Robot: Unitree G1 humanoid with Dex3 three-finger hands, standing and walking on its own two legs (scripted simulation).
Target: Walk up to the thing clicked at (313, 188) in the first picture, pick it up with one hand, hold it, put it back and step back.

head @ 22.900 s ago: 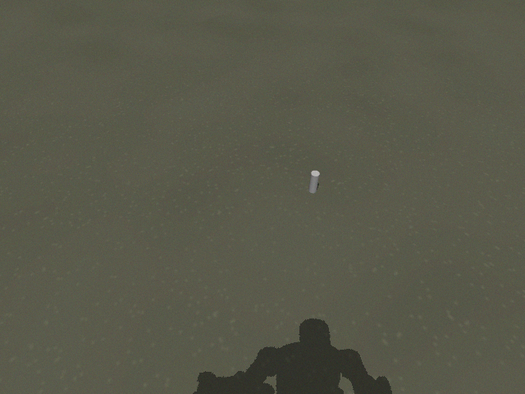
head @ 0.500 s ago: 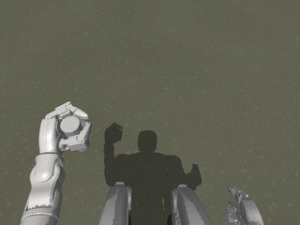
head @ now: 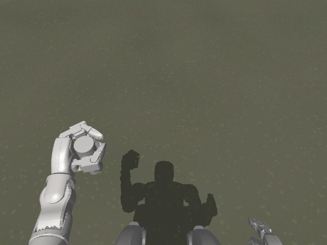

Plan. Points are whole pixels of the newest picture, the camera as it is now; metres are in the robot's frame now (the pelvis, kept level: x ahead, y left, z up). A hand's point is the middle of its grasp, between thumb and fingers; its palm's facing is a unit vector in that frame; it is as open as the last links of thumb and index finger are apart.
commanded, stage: lift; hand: left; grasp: from the side
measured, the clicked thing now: (89, 156) +0.34 +0.20 +0.00
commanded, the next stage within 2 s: hold in 0.70 s
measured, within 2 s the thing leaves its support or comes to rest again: neither
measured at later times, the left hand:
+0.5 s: hand (95, 135) +0.35 +0.16 +0.08, palm faces +0.08 -1.00 -0.02, open 5.4 cm
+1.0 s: hand (93, 128) +0.36 +0.17 +0.10, palm faces +0.06 -1.00 -0.01, open 5.5 cm
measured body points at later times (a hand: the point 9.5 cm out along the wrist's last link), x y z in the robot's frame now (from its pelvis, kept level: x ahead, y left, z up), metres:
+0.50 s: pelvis +0.02 -0.01 +0.04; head +0.08 +0.00 +0.48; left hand +0.34 +0.22 +0.08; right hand +0.15 -0.25 -0.07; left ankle +0.03 +0.12 -0.64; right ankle +0.02 -0.12 -0.64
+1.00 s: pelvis +0.03 +0.00 +0.05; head +0.08 +0.00 +0.50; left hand +0.35 +0.22 +0.10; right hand +0.16 -0.25 -0.05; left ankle +0.03 +0.12 -0.64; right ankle +0.02 -0.12 -0.64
